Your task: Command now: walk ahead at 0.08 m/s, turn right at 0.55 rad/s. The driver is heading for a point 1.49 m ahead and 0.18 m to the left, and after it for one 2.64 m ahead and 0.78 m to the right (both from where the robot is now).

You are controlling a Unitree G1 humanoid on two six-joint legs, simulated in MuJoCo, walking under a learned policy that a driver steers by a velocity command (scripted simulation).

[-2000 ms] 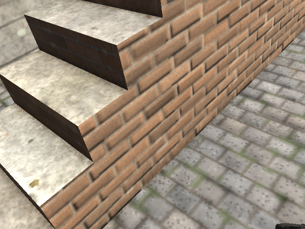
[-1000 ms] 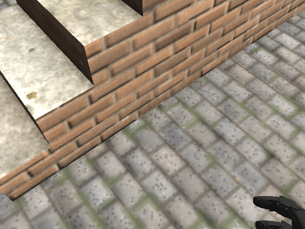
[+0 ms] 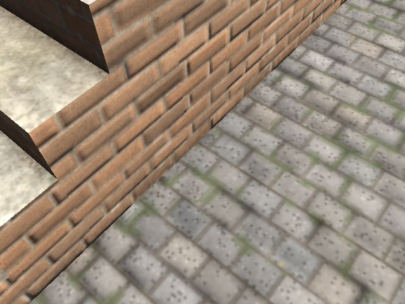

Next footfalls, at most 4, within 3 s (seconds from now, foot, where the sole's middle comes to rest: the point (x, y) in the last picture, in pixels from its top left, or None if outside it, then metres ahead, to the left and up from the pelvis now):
0.26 left None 0.07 0.14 -0.77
0.64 right None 0.31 -0.12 -0.77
0.98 left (186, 299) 0.44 0.11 -0.77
1.30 right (265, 291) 0.47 -0.14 -0.77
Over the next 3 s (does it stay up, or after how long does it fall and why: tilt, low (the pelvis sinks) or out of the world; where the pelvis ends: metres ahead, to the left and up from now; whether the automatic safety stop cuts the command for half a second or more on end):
stays up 0.51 -0.36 0.00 its command is cut before an obstacle after 0.8 s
